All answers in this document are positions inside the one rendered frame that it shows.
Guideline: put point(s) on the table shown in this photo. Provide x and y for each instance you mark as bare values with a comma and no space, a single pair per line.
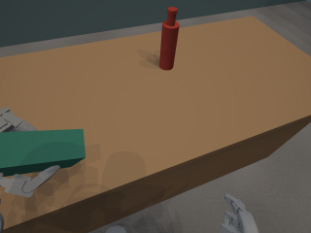
237,92

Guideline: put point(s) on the sponge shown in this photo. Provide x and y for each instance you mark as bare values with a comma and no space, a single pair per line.
24,152

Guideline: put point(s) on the left robot hand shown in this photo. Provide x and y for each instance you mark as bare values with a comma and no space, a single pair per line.
19,184

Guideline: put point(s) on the right robot hand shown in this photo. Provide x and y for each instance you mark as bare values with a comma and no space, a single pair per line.
243,222

